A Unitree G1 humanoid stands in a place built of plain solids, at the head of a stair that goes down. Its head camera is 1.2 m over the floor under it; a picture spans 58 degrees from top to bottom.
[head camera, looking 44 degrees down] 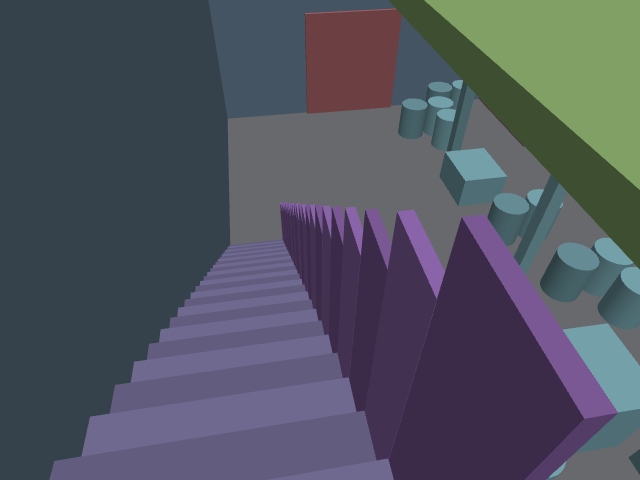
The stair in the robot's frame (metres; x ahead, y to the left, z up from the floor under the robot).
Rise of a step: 0.19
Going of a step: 0.24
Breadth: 1.10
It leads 9 degrees to the left of straight ahead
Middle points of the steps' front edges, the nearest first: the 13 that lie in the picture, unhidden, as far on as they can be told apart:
0.64 0.38 -0.39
0.88 0.42 -0.58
1.12 0.45 -0.77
1.36 0.49 -0.97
1.60 0.53 -1.16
1.84 0.57 -1.35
2.08 0.61 -1.55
2.32 0.65 -1.74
2.56 0.69 -1.93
2.80 0.73 -2.13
3.04 0.77 -2.32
3.28 0.81 -2.52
3.52 0.85 -2.71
